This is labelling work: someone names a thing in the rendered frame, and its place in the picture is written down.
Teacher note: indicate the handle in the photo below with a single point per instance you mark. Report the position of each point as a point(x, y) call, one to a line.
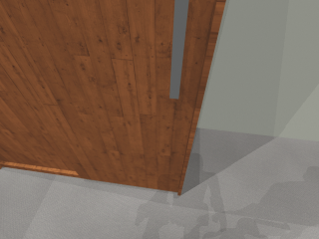
point(178, 39)

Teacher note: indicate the wardrobe door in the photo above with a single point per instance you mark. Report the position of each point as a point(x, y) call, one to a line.
point(23, 139)
point(96, 74)

